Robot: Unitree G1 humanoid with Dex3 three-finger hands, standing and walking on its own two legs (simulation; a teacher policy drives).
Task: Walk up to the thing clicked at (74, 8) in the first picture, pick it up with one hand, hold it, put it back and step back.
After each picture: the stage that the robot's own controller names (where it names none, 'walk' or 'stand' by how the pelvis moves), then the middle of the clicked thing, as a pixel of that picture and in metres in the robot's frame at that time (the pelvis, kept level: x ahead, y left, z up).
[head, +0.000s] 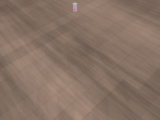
stand; (75, 7) +2.23 +0.18 -0.72
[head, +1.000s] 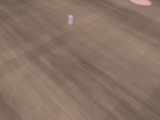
walk; (70, 19) +2.10 +0.16 -0.70
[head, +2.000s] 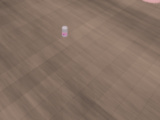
walk; (64, 31) +1.49 +0.19 -0.70
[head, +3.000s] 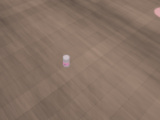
walk; (66, 61) +1.03 +0.17 -0.71
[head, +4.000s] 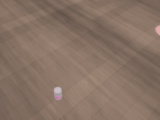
walk; (58, 93) +0.71 +0.18 -0.71
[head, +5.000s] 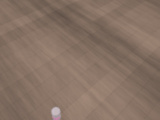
stand; (56, 114) +0.48 +0.18 -0.71
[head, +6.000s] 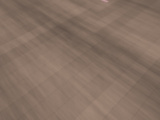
stand; out of the picture +0.44 +0.21 -0.72
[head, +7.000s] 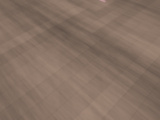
stand; out of the picture +0.42 +0.21 -0.73
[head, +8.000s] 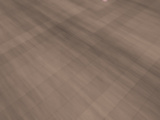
stand; out of the picture +0.40 +0.21 -0.73
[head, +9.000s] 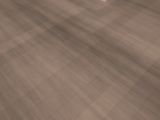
stand; out of the picture +0.40 +0.21 -0.73
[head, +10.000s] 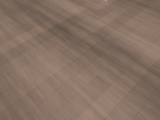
go down; out of the picture +0.40 +0.21 -0.73
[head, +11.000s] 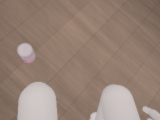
go down; (27, 53) +0.47 +0.25 -0.36
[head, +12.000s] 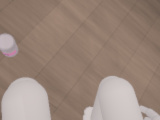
approach; (8, 46) +0.46 +0.29 -0.30
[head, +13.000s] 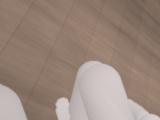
close in; out of the picture +0.44 +0.34 -0.22
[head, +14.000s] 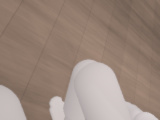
close; out of the picture +0.43 +0.34 -0.22
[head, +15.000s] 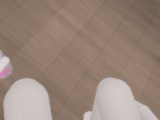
lift; out of the picture +0.36 +0.29 -0.11
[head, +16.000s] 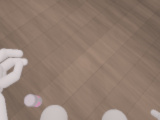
lift; (33, 100) +0.35 +0.28 -0.51
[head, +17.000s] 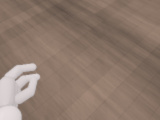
stand; out of the picture +0.32 +0.26 -0.65
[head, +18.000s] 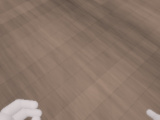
hold; out of the picture +0.31 +0.25 -0.61
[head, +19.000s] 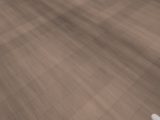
stand; out of the picture +0.32 +0.27 -0.66
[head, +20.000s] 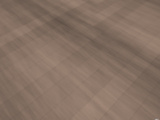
stand; out of the picture +0.30 +0.26 -0.66
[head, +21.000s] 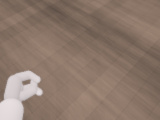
crouch; out of the picture +0.32 +0.26 -0.65
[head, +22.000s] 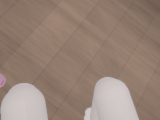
lower; out of the picture +0.36 +0.32 -0.31
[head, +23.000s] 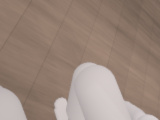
lower; out of the picture +0.31 +0.36 -0.24
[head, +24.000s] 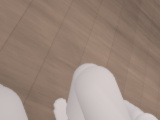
lower; out of the picture +0.31 +0.36 -0.24
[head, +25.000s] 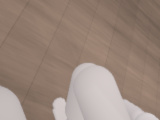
lower; out of the picture +0.31 +0.37 -0.24
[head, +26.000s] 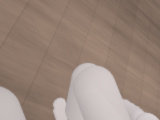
lower; out of the picture +0.31 +0.37 -0.23
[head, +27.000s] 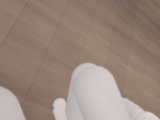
open; out of the picture +0.31 +0.37 -0.23
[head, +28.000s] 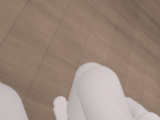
rise; out of the picture +0.30 +0.38 -0.22
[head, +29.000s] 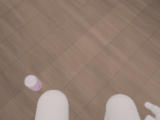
walk; (33, 83) +0.38 +0.30 -0.42
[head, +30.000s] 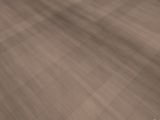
stand; out of the picture +0.31 +0.25 -0.66
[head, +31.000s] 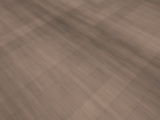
stand; out of the picture +0.33 +0.26 -0.67
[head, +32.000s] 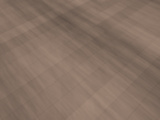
stand; out of the picture +0.32 +0.26 -0.69
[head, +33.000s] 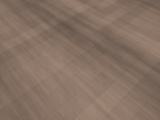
stand; out of the picture +0.33 +0.25 -0.72
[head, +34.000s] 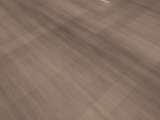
stand; out of the picture +0.31 +0.26 -0.73
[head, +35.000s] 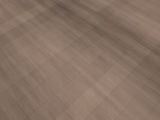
walk; out of the picture +0.34 +0.26 -0.71
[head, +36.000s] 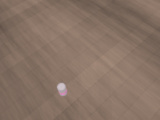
walk; (62, 89) +0.59 +0.22 -0.70
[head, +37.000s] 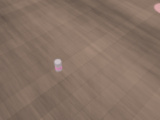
stand; (58, 65) +0.96 +0.23 -0.71
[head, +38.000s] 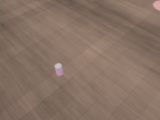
stand; (59, 69) +0.93 +0.27 -0.70
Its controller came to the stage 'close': yes
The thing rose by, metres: 0.18
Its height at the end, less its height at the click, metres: +0.00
